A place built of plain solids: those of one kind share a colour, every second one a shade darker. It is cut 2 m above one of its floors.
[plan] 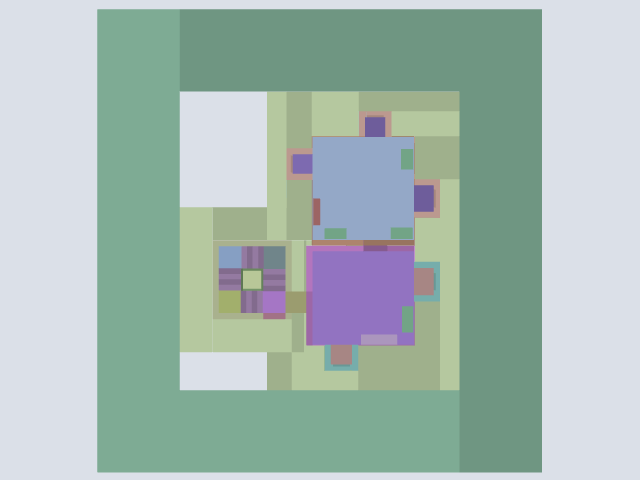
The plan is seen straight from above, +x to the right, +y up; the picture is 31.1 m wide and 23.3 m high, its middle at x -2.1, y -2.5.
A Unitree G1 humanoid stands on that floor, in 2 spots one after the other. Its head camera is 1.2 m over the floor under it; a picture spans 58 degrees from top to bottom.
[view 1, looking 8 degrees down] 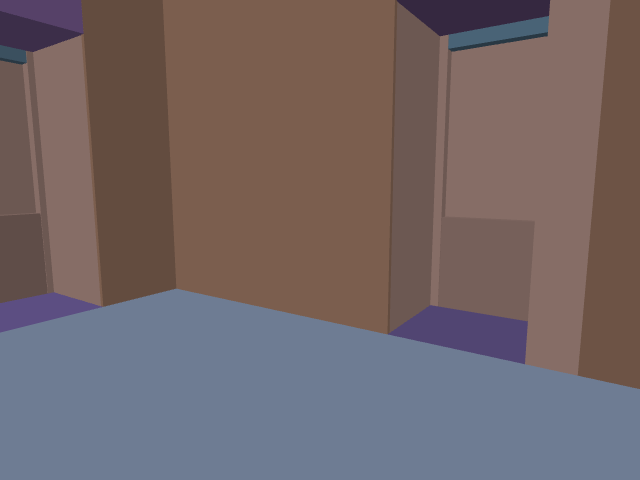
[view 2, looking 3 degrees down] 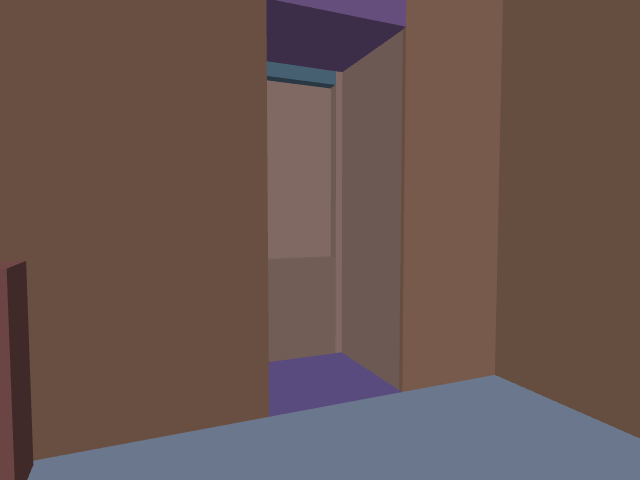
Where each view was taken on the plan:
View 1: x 1.47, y -0.49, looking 124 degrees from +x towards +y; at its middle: wall_hall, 3.63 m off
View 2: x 0.00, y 0.00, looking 157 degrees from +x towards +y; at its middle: wall_emb_hall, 3.83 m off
